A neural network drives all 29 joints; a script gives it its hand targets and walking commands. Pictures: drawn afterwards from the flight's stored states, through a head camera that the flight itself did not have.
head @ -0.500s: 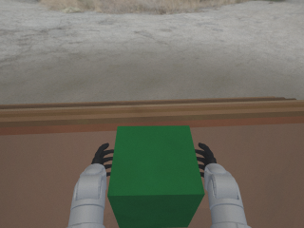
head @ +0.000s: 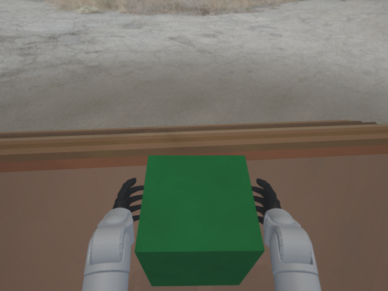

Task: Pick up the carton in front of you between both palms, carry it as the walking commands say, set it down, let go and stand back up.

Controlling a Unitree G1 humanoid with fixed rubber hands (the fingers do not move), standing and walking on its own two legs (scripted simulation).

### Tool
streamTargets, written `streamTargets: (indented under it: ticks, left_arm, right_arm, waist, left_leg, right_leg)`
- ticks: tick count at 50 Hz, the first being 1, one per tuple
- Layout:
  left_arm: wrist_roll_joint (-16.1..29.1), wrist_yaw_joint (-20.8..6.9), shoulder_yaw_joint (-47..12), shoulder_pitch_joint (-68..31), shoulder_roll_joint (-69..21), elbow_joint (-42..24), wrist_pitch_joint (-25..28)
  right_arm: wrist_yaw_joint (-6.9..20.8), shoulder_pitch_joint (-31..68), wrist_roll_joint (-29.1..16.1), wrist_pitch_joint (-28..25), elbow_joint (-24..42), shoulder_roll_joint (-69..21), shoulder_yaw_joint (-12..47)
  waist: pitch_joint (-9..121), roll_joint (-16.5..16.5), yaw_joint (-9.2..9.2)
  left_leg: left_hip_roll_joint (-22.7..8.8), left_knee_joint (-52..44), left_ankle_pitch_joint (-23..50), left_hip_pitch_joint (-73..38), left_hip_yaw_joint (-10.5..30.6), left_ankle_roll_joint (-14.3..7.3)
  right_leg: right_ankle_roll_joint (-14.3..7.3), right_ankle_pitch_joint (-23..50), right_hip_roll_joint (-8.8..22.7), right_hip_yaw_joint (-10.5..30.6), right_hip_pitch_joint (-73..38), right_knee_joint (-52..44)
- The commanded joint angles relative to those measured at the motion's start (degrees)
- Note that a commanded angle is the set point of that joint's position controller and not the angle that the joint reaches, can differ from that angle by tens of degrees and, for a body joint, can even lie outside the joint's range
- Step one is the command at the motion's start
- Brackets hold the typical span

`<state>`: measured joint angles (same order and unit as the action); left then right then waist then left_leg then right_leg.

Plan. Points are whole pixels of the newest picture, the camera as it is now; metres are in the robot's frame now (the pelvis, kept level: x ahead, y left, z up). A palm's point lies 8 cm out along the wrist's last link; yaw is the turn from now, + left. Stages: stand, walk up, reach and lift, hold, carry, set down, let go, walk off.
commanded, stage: carry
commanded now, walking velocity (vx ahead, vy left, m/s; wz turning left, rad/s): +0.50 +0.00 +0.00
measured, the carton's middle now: (196, 223) +0.31 +0.00 +0.00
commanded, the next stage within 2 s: none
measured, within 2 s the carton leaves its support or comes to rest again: neither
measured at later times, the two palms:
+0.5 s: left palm (124, 161) +0.42 +0.17 +0.09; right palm (247, 156) +0.43 -0.13 +0.09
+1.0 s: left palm (150, 106) +0.71 +0.15 +0.07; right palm (237, 102) +0.73 -0.15 +0.07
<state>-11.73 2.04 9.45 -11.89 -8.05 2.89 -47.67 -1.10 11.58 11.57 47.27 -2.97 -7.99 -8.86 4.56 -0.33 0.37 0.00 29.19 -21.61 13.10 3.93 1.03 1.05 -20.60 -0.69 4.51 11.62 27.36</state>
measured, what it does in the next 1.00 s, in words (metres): walks ahead: left foot, then right foot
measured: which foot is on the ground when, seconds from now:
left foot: down 0.00-0.28, up 0.30-0.48, down 0.50-0.90, up 0.92-1.00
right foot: down 0.00-0.52, up 0.54-0.84, down 0.86-1.00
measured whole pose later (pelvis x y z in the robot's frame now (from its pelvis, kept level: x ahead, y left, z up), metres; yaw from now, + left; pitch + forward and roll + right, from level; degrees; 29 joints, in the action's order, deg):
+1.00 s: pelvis +0.49 -0.02 -0.01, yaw +3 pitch +4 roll -1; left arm -3.1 7.4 2.4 3.2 -7.6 -27.4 -67.2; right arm -7.6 -2.7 1.7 68.3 27.8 -7.5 -2.8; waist 7.1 0.0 -1.6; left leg -4.7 63.8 -24.3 22.9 -4.2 -0.4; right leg -4.0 -12.4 2.1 -15.1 19.9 27.9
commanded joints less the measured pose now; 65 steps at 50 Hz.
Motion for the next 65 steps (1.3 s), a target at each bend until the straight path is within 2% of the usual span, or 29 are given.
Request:
streamTargets:
  ticks: [1, 4, 6, 9, 10, 11, 12, 13, 16, 22, 23, 24, 25, 26, 29, 36, 39, 40, 41, 42, 43, 46, 51, 56, 61, 62, 63, 64, 65]
  left_arm:
    - [20.7, -10.02, -42.47, -25.23, -50.96, -15.23, -6.2]
    - [21.4, -7.97, -43.16, -24.48, -49.18, -20.93, -11.07]
    - [22.68, -6.57, -42.95, -22.45, -48.38, -23.3, -13.71]
    - [23.63, -3.99, -41.62, -17.03, -45.87, -26.45, -16.91]
    - [23.6, -3.12, -41.09, -14.57, -45.16, -27.38, -17.65]
    - [23.03, -2.18, -39.87, -12.25, -44.0, -28.35, -18.23]
    - [22.78, -1.32, -39.11, -10.4, -43.96, -29.56, -18.75]
    - [22.83, -0.44, -39.03, -10.18, -44.46, -31.85, -19.23]
    - [22.93, 1.64, -39.23, -11.66, -45.58, -37.26, -19.83]
    - [26.42, 3.14, -41.95, -11.02, -39.2, -40.34, -20.58]
    - [26.34, 3.24, -41.58, -11.01, -37.62, -39.72, -20.88]
    - [26.65, 3.27, -41.3, -11.81, -36.4, -40.25, -21.31]
    - [27.01, 3.22, -41.26, -12.11, -36.01, -39.89, -21.61]
    - [26.7, 3.09, -40.47, -12.46, -36.53, -38.7, -21.71]
    - [26.04, 2.01, -39.15, -10.61, -39.77, -36.71, -21.0]
    - [20.2, 0.6, -38.44, -3.21, -42.7, -35.53, -18.83]
    - [20.27, 0.62, -39.18, -3.03, -40.89, -36.37, -18.92]
    - [20.14, 0.71, -39.18, -3.29, -40.13, -36.35, -19.1]
    - [19.89, 0.84, -39.1, -1.89, -38.91, -35.6, -19.35]
    - [20.37, 0.89, -39.53, -2.22, -38.0, -35.89, -19.39]
    - [21.67, 0.65, -40.53, -3.68, -39.52, -36.5, -19.52]
    - [24.57, -1.06, -44.15, -8.1, -45.35, -38.45, -18.81]
    - [27.57, -3.26, -47.83, -9.44, -48.06, -39.53, -17.37]
    - [26.79, -3.1, -46.02, -5.39, -42.92, -38.99, -17.37]
    - [24.6, -0.99, -42.55, -6.14, -37.31, -40.28, -19.03]
    - [23.84, -0.36, -41.76, -5.82, -35.5, -39.98, -19.52]
    - [23.36, 0.25, -41.12, -6.58, -33.95, -40.22, -20.04]
    - [23.68, 0.63, -41.24, -6.73, -33.48, -40.95, -20.53]
    - [23.94, 0.87, -41.28, -7.62, -33.5, -40.55, -20.63]
  right_arm:
    - [9.29, 24.84, -19.75, 6.34, 13.54, -51.97, 41.66]
    - [6.74, 22.0, -19.91, 10.69, 19.37, -49.58, 41.44]
    - [5.0, 20.68, -20.6, 13.38, 23.77, -48.18, 41.67]
    - [2.18, 15.48, -20.77, 16.88, 27.54, -45.81, 40.25]
    - [1.48, 14.17, -21.24, 17.95, 29.24, -45.27, 40.6]
    - [1.05, 14.29, -22.22, 19.17, 31.69, -45.13, 41.52]
    - [0.73, 15.28, -23.88, 20.04, 34.3, -45.15, 42.25]
    - [0.53, 16.14, -25.53, 20.55, 35.86, -45.59, 42.55]
    - [-0.48, 15.16, -27.83, 20.97, 37.26, -44.7, 41.75]
    - [-5.19, 4.91, -21.58, 20.36, 34.9, -39.44, 35.28]
    - [-5.63, 3.7, -20.62, 20.49, 34.47, -37.86, 34.67]
    - [-6.08, 3.35, -19.53, 20.55, 34.3, -35.86, 33.96]
    - [-6.28, 4.33, -19.55, 20.67, 34.54, -36.13, 34.08]
    - [-6.27, 5.92, -20.33, 20.9, 35.41, -36.57, 34.62]
    - [-5.19, 11.01, -22.85, 20.58, 38.62, -41.38, 39.05]
    - [0.05, 9.82, -27.15, 19.65, 40.25, -43.01, 45.23]
    - [0.33, 8.54, -26.37, 19.84, 39.35, -40.36, 44.18]
    - [0.09, 7.26, -25.7, 20.08, 38.57, -38.93, 43.4]
    - [-0.12, 7.12, -25.02, 20.5, 38.4, -37.67, 42.54]
    - [-0.21, 6.62, -24.58, 20.89, 38.68, -37.91, 42.24]
    - [-0.2, 6.25, -24.3, 21.06, 37.71, -37.84, 42.24]
    - [0.74, 5.37, -23.64, 19.79, 36.14, -42.86, 41.94]
    - [0.61, 2.98, -19.8, 17.25, 34.96, -46.92, 40.68]
    - [-0.57, 2.12, -19.28, 17.13, 37.64, -43.98, 41.62]
    - [-1.52, 4.9, -22.34, 18.83, 39.49, -39.7, 42.41]
    - [-1.81, 4.65, -22.62, 19.27, 39.18, -38.5, 41.94]
    - [-2.15, 4.57, -22.6, 19.66, 38.67, -36.34, 41.28]
    - [-2.44, 4.28, -22.87, 19.83, 38.16, -35.36, 40.57]
    - [-2.45, 4.53, -23.51, 19.94, 37.95, -36.75, 40.55]
  waist:
    - [13.64, 3.35, -0.28]
    - [5.3, -15.53, 1.87]
    - [4.63, -10.88, 0.77]
    - [7.23, -4.5, -0.46]
    - [8.99, 1.51, -1.08]
    - [10.51, 13.1, -2.16]
    - [9.34, 16.98, -2.35]
    - [9.06, 12.6, -2.44]
    - [10.94, 4.86, -2.1]
    - [14.52, 3.95, -0.01]
    - [15.89, -1.62, 1.17]
    - [14.09, -15.88, 2.11]
    - [13.23, -15.36, 2.3]
    - [13.04, -10.67, 2.14]
    - [10.53, 0.05, 1.43]
    - [7.44, -8.36, 1.08]
    - [9.08, -6.6, -0.45]
    - [11.74, -4.95, -1.05]
    - [14.31, 1.81, -2.57]
    - [15.49, 15.21, -2.16]
    - [14.66, 13.81, -1.74]
    - [11.79, 0.77, -1.54]
    - [9.78, 5.63, -1.42]
    - [6.69, 10.38, -1.91]
    - [7.04, 7.6, -0.52]
    - [9.7, 5.89, 0.44]
    - [11.89, -4.01, 1.74]
    - [14.16, -19.26, 1.41]
    - [14.29, -15.81, 1.64]
  left_leg:
    - [-2.05, -2.85, -7.64, -1.12, -2.38, -1.99]
    - [-17.49, -19.0, -16.88, -8.94, 21.82, -10.16]
    - [-17.37, -16.81, -3.32, -8.95, 16.98, -10.75]
    - [-11.01, -8.1, 3.92, 3.42, 3.22, -5.84]
    - [-7.44, -1.18, 3.63, 11.76, -2.74, -3.7]
    - [-2.48, 10.38, 1.26, 22.67, -10.18, -1.04]
    - [-2.06, 16.08, -5.75, 31.82, -11.91, -0.86]
    - [-3.35, 20.74, -8.89, 35.42, -9.04, -1.18]
    - [-5.11, 17.03, -8.82, 31.05, -8.14, -1.51]
    - [-0.43, -5.41, 12.59, -12.01, -16.95, -2.92]
    - [-6.44, -7.41, 6.96, -21.87, -8.66, -5.73]
    - [-17.76, -14.39, 0.47, -26.29, 12.84, -10.83]
    - [-23.91, -16.01, 6.34, -26.94, 22.33, -15.5]
    - [-25.6, -15.64, 11.84, -25.08, 22.66, -16.76]
    - [-22.05, -17.24, 14.65, -17.78, 11.14, -12.55]
    - [-14.37, -17.5, 22.0, -11.63, -6.89, -7.59]
    - [-11.24, -4.66, 31.82, -5.31, -13.96, -3.99]
    - [-9.85, 3.45, 31.71, 0.94, -16.54, -2.05]
    - [-6.55, 16.53, 24.36, 10.81, -17.37, -0.59]
    - [-0.38, 32.04, 2.2, 23.28, -15.4, 0.63]
    - [-2.03, 40.2, -7.07, 28.61, -7.8, -1.33]
    - [-7.86, 38.76, -1.68, 27.74, -4.31, -2.17]
    - [-6.56, 15.68, 7.29, 19.04, -9.48, -1.0]
    - [-3.03, 2.93, 13.3, 16.48, -16.11, -1.37]
    - [0.87, -1.2, 12.72, 0.88, -20.95, -3.14]
    - [-0.96, -1.45, 10.03, -9.0, -18.55, -4.79]
    - [-11.35, -6.47, 4.29, -19.44, -2.24, -8.83]
    - [-22.88, -13.64, 7.5, -27.26, 22.35, -15.5]
    - [-24.34, -12.03, 18.96, -27.42, 23.22, -18.0]
  right_leg:
    - [-3.78, -16.8, 6.73, 3.3, 4.18, -4.04]
    - [-0.06, -5.21, 0.71, -9.08, 25.97, 13.9]
    - [-0.83, -5.86, 2.29, -10.15, 23.4, 9.19]
    - [-0.7, 1.72, 0.91, -12.88, 0.77, -3.69]
    - [-2.34, 2.29, 4.85, -7.13, -9.73, -6.04]
    - [-6.62, -1.73, 14.52, 7.59, -18.92, -10.47]
    - [-11.13, 3.41, 22.01, 17.06, -22.91, -13.61]
    - [-13.8, 10.39, 24.45, 19.34, -24.77, -13.86]
    - [-13.05, 15.84, 23.67, 12.95, -21.71, -13.62]
    - [-3.51, 12.47, 11.38, -12.02, 2.62, -1.06]
    - [-1.36, 10.59, 8.73, -15.68, 11.96, 9.45]
    - [1.11, -1.24, 3.07, -16.26, 25.04, 22.84]
    - [-0.05, -10.28, 3.1, -10.79, 31.57, 31.64]
    - [-0.84, -11.33, 5.21, -6.89, 34.6, 37.79]
    - [-1.79, -4.43, 8.35, -6.54, 32.15, 31.41]
    - [-1.44, 11.05, 2.55, -16.71, 16.56, 3.77]
    - [-2.36, 14.06, -0.22, -20.56, -0.15, -1.13]
    - [-3.86, 12.53, 1.9, -18.11, -10.2, -0.48]
    - [-7.1, 3.91, 9.16, -5.82, -19.23, -4.07]
    - [-12.71, -0.68, 22.51, 18.69, -23.94, -13.36]
    - [-15.42, 5.1, 26.33, 23.1, -23.98, -15.23]
    - [-12.54, 14.06, 24.38, 13.22, -16.18, -14.57]
    - [-8.95, 8.3, 18.1, -2.55, -7.32, -19.8]
    - [-7.38, 19.34, 15.94, -9.81, -10.7, -16.5]
    - [-4.84, 29.83, 11.81, -16.62, -6.15, 0.29]
    - [-3.34, 30.39, 10.25, -18.7, -0.53, 9.86]
    - [-1.02, 21.28, 6.29, -19.34, 11.88, 26.09]
    - [0.51, -3.98, -0.24, -15.11, 26.91, 41.62]
    - [-1.35, -9.13, 2.03, -8.02, 32.05, 49.91]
